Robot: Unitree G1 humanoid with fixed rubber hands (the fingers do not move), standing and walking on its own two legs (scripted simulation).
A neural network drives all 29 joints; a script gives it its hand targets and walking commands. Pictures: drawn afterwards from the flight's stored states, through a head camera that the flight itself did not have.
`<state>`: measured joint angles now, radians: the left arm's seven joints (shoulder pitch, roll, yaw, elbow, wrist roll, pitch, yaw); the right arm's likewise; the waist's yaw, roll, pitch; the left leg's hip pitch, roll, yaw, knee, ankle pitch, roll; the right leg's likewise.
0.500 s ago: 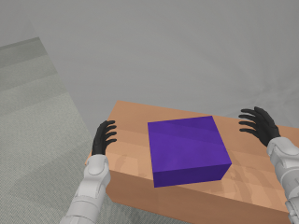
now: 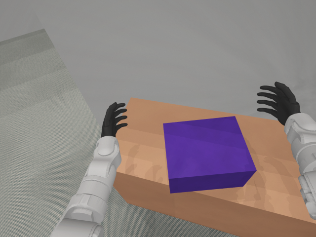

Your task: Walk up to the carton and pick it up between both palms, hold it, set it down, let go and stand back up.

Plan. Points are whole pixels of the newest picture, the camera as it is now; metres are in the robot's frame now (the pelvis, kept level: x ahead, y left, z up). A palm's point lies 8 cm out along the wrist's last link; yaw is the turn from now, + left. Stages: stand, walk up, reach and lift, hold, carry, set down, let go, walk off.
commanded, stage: reach and lift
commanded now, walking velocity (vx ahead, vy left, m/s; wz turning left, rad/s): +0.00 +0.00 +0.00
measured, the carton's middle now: (202, 154) +0.42 -0.02 -0.14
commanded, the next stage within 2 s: none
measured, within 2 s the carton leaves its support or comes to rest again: neither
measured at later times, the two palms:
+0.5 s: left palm (117, 129) +0.37 +0.23 +0.03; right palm (278, 107) +0.50 -0.19 +0.05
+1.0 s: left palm (121, 145) +0.35 +0.23 -0.03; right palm (260, 125) +0.49 -0.17 -0.03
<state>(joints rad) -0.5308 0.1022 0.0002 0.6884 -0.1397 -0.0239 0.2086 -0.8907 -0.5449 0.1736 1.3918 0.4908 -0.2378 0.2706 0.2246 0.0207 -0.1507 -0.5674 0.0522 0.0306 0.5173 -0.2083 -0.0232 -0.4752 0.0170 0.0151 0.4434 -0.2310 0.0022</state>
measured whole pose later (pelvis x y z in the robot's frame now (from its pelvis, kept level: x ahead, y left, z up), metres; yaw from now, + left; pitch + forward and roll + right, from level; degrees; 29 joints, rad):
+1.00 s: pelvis -0.01 -0.02 -0.03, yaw +0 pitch +34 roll +0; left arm -0.69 0.10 0.09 1.08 -0.17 -0.36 0.14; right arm -1.04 -0.45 0.18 1.51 0.34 -0.44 0.16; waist 0.25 0.02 -0.28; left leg -0.99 0.05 0.03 0.56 -0.16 -0.02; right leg -0.95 0.02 0.02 0.60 -0.25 0.00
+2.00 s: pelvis -0.01 -0.03 -0.04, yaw +1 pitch +36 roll +1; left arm -0.75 -0.04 0.43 1.15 0.06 -0.49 0.12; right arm -1.09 -0.28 -0.13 1.60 -0.09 -0.57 0.03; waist 0.21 0.02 -0.28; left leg -1.08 0.05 0.03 0.66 -0.21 -0.02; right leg -1.04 0.02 0.02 0.72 -0.30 -0.01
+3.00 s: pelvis +0.00 -0.02 -0.04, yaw +0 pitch +37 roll +0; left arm -0.74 -0.06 0.52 1.15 0.16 -0.60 0.15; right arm -1.09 -0.26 -0.32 1.63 -0.28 -0.66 0.02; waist 0.18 0.02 -0.27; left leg -1.08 0.05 0.03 0.66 -0.22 -0.02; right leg -1.03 0.02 0.02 0.69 -0.29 -0.01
